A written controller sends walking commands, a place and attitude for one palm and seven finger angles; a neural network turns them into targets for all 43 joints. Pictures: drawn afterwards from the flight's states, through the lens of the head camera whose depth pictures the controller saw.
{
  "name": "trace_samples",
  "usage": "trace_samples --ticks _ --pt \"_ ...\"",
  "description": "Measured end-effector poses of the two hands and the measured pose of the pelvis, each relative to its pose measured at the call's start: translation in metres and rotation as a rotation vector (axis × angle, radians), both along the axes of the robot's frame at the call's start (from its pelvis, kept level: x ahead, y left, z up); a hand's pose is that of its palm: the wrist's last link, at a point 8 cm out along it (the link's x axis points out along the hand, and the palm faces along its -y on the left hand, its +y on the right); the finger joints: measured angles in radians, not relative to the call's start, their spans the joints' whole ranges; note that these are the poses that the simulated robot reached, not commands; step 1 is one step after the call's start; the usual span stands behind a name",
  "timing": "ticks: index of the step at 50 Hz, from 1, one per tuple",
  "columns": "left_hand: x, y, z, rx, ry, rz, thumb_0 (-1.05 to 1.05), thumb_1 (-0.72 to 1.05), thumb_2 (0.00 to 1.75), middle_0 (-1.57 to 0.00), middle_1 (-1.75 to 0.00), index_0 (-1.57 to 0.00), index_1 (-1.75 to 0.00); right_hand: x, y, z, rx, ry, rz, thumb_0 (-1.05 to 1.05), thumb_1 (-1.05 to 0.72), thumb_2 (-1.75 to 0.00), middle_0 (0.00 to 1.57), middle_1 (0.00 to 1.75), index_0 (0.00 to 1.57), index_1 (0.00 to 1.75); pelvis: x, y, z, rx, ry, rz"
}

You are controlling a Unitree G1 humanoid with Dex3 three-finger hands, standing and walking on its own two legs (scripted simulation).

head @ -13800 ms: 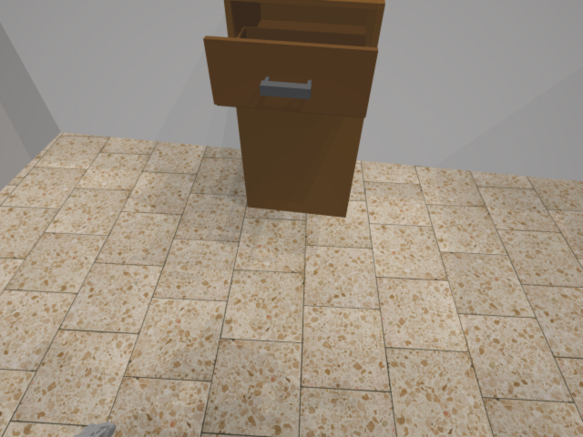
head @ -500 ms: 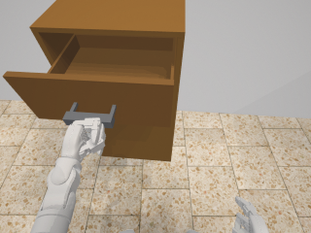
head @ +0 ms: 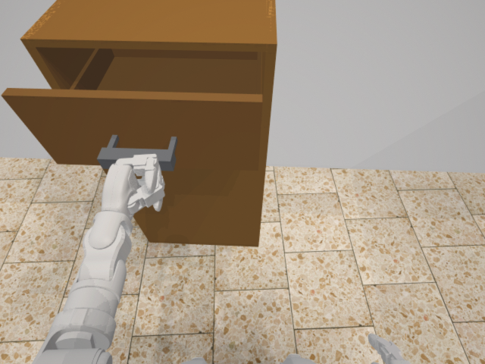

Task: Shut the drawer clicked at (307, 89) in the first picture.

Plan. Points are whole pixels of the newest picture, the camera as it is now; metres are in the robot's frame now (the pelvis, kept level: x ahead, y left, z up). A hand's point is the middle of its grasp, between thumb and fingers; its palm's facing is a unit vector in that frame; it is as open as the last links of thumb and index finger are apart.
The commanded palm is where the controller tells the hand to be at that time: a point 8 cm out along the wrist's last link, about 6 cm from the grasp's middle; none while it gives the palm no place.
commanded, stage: push the drawer shut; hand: left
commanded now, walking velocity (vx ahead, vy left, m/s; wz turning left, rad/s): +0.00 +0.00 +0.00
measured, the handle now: (140, 149) +0.47 +0.19 +0.07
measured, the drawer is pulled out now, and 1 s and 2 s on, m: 0.14 0.02 0.00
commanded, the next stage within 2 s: pull the fist back off the drawer in 1.46 s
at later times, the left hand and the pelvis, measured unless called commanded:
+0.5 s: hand (167, 156) +0.45 +0.14 +0.07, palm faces -0.05 -1.00 -0.04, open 3.1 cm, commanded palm +0.43 +0.20 +0.07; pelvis -0.01 +0.00 -0.01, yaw -1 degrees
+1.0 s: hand (171, 134) +0.51 +0.14 +0.07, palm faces -0.04 -1.00 -0.03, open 3.0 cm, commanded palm +0.50 +0.20 +0.07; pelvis -0.01 +0.01 -0.02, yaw -1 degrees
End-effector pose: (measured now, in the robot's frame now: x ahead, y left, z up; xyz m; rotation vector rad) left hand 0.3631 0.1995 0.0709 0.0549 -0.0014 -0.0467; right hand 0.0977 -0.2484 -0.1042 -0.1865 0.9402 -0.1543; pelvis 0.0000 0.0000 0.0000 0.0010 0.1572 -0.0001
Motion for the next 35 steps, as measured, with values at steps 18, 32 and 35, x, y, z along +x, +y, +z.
trace_samples --ticks 18,32,35 --pt "0.049 -0.002 0.001 -0.004 0.021 -0.001 -0.01 0.82 0.92 -1.4 -1.6 -1.4 -1.6 -0.033 -0.008 -0.009 -0.017 0.113 -0.044 0.01 -0.91 -0.9 0.2 0.3 0.2 0.3 -0.005 -0.002 -0.005 -0.003 0.043 -0.003" --pt "0.083 -0.002 0.001 -0.019 0.019 -0.003 0.01 0.81 0.9 -1.4 -1.6 -1.4 -1.6 -0.076 -0.009 -0.014 -0.024 0.232 -0.102 0.01 -0.91 -0.9 0.2 0.3 0.2 0.3 -0.005 0.0 -0.01 -0.006 0.09 -0.02" --pt "0.088 -0.001 0.001 -0.019 0.02 -0.002 0.0 0.8 0.9 -1.4 -1.6 -1.4 -1.6 -0.083 -0.009 -0.015 -0.027 0.254 -0.111 0.01 -0.91 -0.9 0.2 0.3 0.2 0.3 -0.005 0.001 -0.011 -0.008 0.099 -0.02"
